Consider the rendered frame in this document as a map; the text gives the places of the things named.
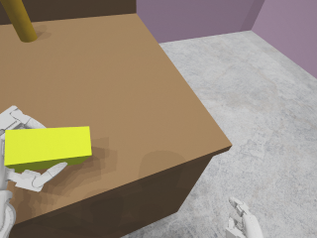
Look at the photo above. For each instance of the robot left forearm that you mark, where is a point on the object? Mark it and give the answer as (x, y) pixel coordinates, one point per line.
(7, 213)

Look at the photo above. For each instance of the table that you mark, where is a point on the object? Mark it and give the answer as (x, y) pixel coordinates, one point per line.
(95, 64)

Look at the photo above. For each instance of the left robot hand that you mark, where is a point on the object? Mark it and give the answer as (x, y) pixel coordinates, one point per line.
(14, 119)

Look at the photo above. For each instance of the sponge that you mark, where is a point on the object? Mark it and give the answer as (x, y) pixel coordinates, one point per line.
(43, 148)

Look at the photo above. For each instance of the right robot hand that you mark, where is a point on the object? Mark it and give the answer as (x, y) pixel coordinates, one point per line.
(247, 227)

